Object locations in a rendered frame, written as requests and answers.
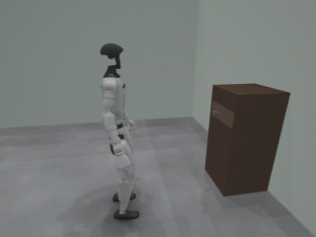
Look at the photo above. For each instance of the robot left hand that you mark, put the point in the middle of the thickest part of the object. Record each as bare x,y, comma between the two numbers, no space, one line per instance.
128,124

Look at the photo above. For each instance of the left robot forearm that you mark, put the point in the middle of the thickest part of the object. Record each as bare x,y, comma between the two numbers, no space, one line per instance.
126,117

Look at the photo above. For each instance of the handle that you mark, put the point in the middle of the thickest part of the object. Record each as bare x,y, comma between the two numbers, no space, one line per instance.
216,113

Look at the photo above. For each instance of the humanoid robot head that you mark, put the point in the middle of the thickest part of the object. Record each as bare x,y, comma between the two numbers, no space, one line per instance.
112,50

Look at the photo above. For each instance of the robot right hand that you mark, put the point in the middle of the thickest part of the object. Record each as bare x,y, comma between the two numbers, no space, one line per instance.
123,162

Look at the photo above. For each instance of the drawer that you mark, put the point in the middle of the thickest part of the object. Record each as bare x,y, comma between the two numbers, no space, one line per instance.
226,116

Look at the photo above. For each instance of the robot left thigh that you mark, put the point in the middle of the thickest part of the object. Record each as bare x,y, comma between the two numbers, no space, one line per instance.
128,139

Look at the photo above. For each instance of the right robot forearm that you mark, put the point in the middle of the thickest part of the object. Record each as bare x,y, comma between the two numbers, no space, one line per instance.
111,129

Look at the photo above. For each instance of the cabinet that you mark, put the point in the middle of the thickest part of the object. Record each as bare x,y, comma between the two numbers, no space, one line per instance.
240,159

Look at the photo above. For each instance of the robot right upper arm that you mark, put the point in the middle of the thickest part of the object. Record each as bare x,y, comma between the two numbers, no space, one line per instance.
110,88

